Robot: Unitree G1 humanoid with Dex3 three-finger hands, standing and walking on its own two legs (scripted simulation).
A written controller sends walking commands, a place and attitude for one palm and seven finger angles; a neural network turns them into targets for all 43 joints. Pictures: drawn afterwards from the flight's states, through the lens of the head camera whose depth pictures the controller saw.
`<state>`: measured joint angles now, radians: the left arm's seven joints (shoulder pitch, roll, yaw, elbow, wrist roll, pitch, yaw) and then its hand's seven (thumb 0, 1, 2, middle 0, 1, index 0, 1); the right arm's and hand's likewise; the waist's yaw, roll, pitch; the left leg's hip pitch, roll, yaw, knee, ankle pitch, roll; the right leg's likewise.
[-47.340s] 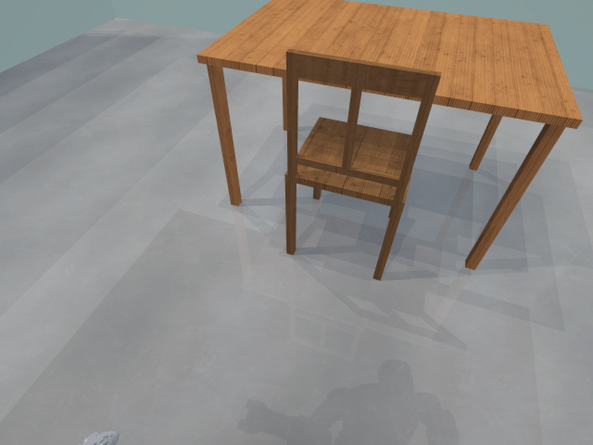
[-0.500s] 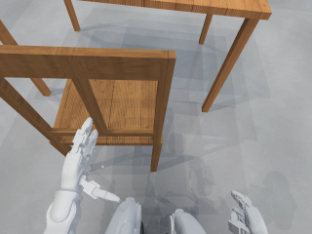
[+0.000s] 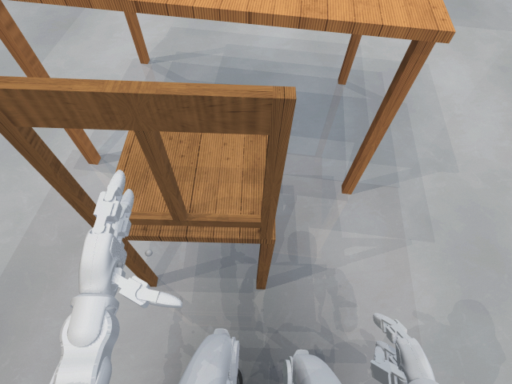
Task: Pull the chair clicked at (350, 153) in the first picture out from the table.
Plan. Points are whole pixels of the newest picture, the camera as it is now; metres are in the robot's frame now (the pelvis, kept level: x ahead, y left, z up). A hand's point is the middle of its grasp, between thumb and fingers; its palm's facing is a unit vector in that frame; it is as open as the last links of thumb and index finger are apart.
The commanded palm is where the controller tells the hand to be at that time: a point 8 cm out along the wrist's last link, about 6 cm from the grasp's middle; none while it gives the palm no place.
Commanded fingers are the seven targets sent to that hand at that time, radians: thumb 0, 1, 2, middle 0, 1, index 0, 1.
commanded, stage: push the fingers through the gap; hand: left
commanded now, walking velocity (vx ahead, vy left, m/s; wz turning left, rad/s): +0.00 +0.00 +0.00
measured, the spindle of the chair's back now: (166, 180) +0.44 +0.19 +0.01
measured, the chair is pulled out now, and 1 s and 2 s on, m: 0.28 0.28 0.28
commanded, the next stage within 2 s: hook a spindle and tug to test in 1.62 s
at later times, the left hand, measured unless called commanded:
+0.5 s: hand (169, 243) +0.32 +0.15 +0.02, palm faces +0.01 -1.00 +0.00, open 17.0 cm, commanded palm +0.31 +0.21 +0.02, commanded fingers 0.00 -0.50 0.30 -0.06 -0.08 -0.06 -0.08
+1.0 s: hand (173, 205) +0.38 +0.16 +0.02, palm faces +0.00 -1.00 -0.05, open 17.0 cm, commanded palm +0.36 +0.21 +0.02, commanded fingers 0.00 -0.50 0.30 -0.06 -0.08 -0.06 -0.08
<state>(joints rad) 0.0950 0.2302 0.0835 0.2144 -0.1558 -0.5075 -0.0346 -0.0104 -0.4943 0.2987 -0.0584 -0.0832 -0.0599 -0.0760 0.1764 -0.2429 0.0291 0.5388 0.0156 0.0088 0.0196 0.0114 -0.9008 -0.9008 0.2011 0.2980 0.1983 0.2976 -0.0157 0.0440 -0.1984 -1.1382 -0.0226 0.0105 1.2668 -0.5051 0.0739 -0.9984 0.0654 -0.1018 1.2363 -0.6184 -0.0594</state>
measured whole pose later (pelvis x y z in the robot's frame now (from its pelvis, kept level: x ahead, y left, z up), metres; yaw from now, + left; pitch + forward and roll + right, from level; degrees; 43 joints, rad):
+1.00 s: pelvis +0.00 +0.00 +0.00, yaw -1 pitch +23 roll -4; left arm -0.33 0.26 0.12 0.62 -0.15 -0.46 -0.07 -0.01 -0.50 0.30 -0.05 -0.08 -0.05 -0.07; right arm 0.22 -0.26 0.02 0.59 0.01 0.04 0.02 0.01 -0.90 -0.90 0.20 0.30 0.20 0.30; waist -0.06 0.04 -0.19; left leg -1.19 -0.02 0.01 1.28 -0.50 0.08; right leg -1.05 0.07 -0.10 1.25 -0.61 -0.05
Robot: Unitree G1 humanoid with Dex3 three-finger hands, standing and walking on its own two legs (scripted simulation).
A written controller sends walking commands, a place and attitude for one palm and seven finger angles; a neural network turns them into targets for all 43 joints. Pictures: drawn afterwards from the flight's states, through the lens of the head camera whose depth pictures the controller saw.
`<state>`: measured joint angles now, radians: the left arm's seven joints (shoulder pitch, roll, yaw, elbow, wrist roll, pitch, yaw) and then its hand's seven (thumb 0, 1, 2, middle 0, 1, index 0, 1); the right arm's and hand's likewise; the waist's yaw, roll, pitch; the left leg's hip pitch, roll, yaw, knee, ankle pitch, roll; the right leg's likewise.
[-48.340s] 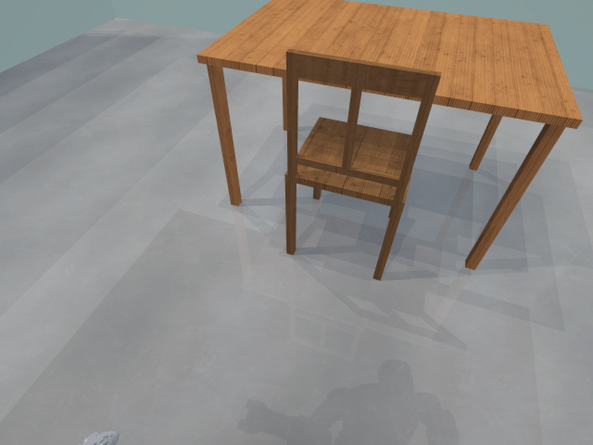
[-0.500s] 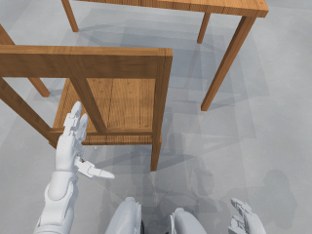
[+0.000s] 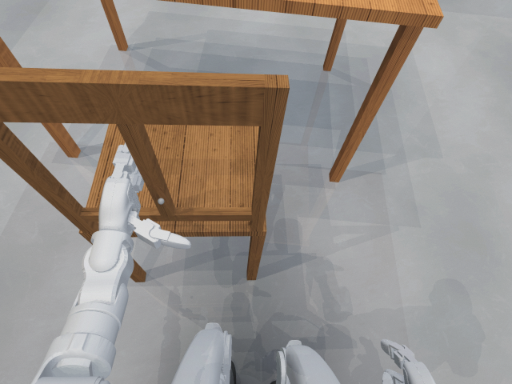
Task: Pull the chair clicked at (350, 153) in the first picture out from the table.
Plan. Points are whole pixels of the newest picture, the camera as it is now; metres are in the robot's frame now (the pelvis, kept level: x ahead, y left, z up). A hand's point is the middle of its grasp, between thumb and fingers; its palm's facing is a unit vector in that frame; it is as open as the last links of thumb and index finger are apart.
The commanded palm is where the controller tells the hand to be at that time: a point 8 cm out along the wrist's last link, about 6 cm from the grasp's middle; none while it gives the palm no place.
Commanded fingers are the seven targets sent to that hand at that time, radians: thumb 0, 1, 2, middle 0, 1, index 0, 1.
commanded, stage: push the fingers through the gap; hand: left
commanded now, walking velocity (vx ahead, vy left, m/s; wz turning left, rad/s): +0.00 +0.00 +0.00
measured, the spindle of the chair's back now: (152, 175) +0.44 +0.19 +0.01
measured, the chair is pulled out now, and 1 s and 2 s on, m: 0.28 0.28 0.30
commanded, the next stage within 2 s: hook a spindle and tug to test in 0.62 s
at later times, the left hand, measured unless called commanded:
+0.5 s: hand (164, 193) +0.40 +0.16 +0.02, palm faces +0.05 -1.00 -0.03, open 16.9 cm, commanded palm +0.39 +0.20 +0.03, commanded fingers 0.00 -0.50 0.30 -0.06 -0.08 -0.06 -0.08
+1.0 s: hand (165, 186) +0.41 +0.16 +0.02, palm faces +0.05 -1.00 -0.06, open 16.1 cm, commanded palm +0.39 +0.20 +0.02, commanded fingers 0.00 -0.50 0.30 -0.32 -0.90 -0.32 -0.90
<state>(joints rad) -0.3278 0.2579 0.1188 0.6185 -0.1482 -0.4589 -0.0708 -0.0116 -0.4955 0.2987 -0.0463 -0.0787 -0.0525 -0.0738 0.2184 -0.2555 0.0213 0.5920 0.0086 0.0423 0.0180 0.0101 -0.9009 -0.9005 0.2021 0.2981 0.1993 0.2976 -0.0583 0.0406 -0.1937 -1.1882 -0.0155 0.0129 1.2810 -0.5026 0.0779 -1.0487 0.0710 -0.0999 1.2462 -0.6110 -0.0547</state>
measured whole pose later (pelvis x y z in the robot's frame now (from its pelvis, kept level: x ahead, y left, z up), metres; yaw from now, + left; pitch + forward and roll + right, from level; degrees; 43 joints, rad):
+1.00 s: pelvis +0.00 +0.00 +0.00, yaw -1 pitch +24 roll -4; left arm -0.45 0.26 0.18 0.76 -0.12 -0.53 -0.04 -0.01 -0.50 0.30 -0.16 -0.42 -0.17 -0.41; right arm 0.23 -0.25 0.01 0.60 0.00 0.08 0.03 0.01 -0.90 -0.90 0.20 0.30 0.20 0.30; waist -0.08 0.04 -0.18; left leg -1.21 -0.01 0.02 1.28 -0.50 0.08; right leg -1.08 0.08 -0.09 1.25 -0.60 -0.06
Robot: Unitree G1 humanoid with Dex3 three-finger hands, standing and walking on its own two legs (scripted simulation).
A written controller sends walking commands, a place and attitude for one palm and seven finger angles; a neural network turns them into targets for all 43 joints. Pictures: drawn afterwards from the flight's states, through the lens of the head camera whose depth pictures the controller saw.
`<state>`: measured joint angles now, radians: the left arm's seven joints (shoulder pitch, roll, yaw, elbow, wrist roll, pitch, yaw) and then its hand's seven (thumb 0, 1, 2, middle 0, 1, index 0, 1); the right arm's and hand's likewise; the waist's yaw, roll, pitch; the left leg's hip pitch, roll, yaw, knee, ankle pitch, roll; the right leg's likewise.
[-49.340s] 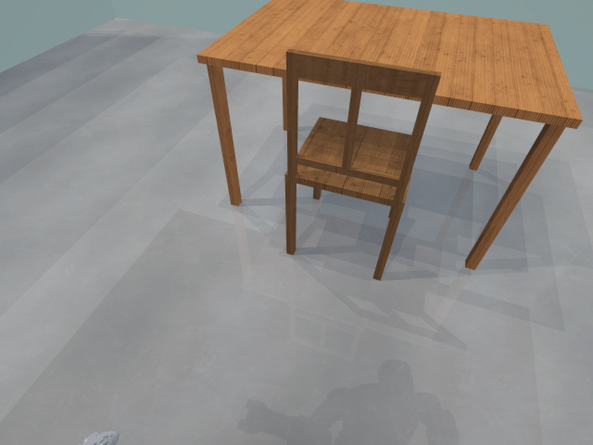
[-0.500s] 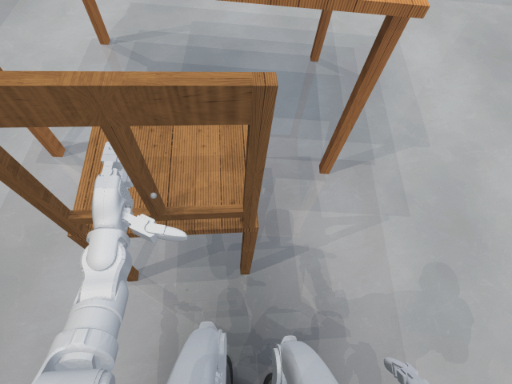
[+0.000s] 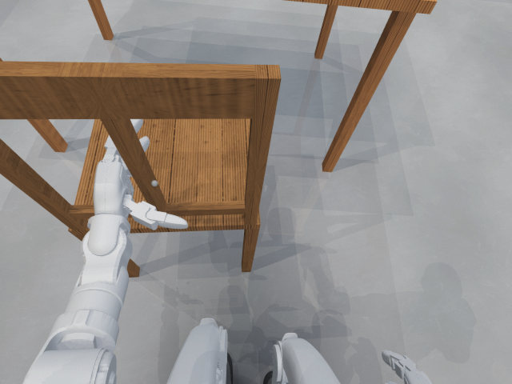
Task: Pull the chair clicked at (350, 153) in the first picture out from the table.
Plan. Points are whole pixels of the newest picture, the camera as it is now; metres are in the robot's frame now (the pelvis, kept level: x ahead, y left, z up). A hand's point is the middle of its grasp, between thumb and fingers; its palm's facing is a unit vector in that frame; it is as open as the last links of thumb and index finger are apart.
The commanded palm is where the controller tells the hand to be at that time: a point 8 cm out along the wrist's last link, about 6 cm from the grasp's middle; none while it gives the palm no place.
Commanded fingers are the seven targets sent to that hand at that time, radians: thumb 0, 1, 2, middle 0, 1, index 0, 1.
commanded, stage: hook a spindle and tug to test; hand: left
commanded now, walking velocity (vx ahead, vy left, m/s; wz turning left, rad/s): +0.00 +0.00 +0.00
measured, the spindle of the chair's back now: (141, 170) +0.44 +0.19 +0.01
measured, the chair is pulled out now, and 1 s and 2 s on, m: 0.28 0.30 0.37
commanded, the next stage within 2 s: step backward, pulling the chair out in 1.22 s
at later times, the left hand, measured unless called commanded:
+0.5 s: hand (151, 186) +0.41 +0.17 +0.02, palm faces +0.07 -1.00 -0.02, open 7.4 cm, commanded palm +0.38 +0.21 +0.02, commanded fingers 0.00 0.90 0.90 -0.50 -1.45 -0.50 -1.45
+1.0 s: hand (153, 197) +0.39 +0.16 +0.02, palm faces +0.06 -1.00 -0.01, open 5.7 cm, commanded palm +0.36 +0.20 +0.02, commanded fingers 0.00 0.90 0.90 -0.50 -1.45 -0.50 -1.45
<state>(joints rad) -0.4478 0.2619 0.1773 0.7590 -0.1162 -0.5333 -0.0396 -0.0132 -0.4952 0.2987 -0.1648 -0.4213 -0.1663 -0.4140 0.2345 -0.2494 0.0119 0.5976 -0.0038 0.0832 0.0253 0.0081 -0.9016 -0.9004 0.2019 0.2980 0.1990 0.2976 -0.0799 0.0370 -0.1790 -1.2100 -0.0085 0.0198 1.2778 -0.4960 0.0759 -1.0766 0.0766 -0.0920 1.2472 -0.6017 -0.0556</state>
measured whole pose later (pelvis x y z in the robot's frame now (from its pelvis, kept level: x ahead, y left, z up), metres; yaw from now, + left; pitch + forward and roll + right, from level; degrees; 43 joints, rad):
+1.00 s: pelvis +0.01 +0.01 +0.01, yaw -1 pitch +24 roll -4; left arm -0.25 0.20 0.12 0.54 -0.15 -0.48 0.00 0.02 0.68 0.77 -0.39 -1.43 -0.40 -1.44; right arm 0.25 -0.24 0.00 0.56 0.00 0.11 0.05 0.01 -0.90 -0.90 0.20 0.30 0.20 0.30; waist -0.06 0.04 -0.19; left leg -1.15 -0.01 0.04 1.24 -0.51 0.09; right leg -1.02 0.08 -0.07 1.20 -0.60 -0.04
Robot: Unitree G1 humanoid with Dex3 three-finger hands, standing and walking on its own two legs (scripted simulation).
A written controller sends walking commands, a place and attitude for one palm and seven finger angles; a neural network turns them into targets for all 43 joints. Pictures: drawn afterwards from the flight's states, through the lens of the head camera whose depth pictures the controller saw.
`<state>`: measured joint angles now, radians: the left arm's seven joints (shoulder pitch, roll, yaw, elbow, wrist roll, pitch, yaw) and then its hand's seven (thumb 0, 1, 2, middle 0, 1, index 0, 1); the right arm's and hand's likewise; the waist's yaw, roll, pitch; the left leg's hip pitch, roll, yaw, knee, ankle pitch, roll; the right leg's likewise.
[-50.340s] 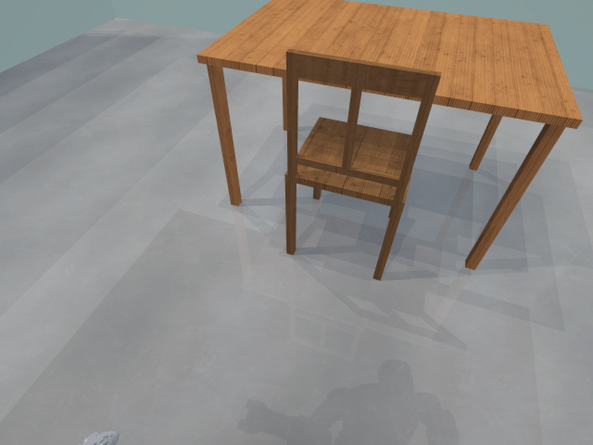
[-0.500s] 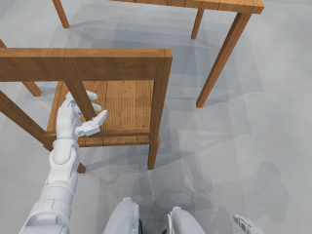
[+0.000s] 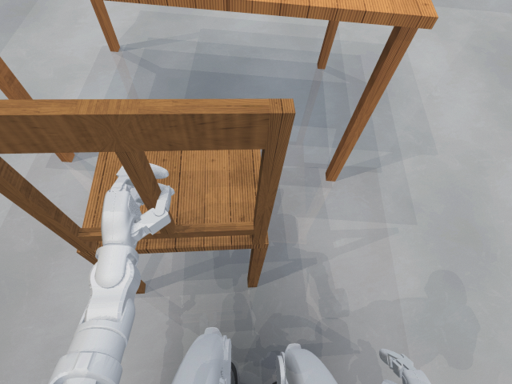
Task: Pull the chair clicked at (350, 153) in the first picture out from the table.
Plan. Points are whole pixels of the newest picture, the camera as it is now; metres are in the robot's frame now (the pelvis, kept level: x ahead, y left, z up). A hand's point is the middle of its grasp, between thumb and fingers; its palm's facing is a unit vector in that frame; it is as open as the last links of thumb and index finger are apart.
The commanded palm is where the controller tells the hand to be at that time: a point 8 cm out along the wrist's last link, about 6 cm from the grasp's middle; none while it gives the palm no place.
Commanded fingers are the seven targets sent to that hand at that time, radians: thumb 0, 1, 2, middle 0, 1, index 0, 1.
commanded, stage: hook a spindle and tug to test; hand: left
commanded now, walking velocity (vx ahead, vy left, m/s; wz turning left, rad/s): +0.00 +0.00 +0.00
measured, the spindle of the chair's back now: (152, 196) +0.40 +0.18 +0.00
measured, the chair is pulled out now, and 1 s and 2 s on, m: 0.30 0.37 0.58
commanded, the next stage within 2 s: step backward, pulling the chair out in 0.22 s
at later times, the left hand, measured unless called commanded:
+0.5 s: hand (160, 215) +0.36 +0.15 +0.03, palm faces +0.13 -0.99 -0.10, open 5.9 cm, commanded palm +0.34 +0.20 +0.03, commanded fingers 0.00 0.90 0.90 -0.50 -1.45 -0.50 -1.45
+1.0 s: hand (166, 247) +0.31 +0.14 +0.03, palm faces +0.05 -0.99 -0.15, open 5.7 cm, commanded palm +0.27 +0.18 +0.03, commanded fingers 0.00 0.90 0.90 -0.50 -1.45 -0.50 -1.45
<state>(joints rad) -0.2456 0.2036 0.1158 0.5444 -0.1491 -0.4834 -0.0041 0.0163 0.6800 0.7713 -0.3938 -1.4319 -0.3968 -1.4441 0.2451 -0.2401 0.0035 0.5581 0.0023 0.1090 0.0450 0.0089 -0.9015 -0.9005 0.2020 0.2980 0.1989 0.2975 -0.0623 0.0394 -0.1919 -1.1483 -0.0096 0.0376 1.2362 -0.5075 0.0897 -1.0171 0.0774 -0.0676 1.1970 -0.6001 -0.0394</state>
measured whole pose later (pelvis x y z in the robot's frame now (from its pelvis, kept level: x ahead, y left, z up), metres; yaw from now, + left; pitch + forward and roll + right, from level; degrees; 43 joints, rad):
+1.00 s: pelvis -0.04 -0.01 +0.10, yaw -3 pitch +6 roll -2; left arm -0.30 0.21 0.11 0.79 -0.08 -0.23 0.06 0.09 0.65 0.74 -0.34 -1.18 -0.49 -1.44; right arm 0.20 -0.19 0.02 0.63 0.00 0.10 -0.05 0.01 -0.90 -0.90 0.20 0.30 0.20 0.30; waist -0.04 0.01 0.13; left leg -0.51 0.02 0.10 0.59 -0.19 0.07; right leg -0.35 -0.01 0.01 0.59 -0.37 0.00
